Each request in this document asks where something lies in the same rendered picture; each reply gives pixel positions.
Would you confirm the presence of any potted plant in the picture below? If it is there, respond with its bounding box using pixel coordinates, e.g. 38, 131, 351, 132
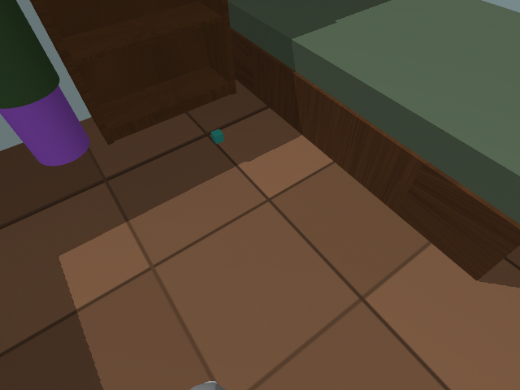
0, 0, 90, 166

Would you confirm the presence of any cube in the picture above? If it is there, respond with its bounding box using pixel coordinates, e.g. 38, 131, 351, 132
211, 129, 224, 144

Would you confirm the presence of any bookshelf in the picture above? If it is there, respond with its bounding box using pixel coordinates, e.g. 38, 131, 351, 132
30, 0, 236, 145

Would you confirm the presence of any bed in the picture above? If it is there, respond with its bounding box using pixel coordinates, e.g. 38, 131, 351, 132
227, 0, 520, 281

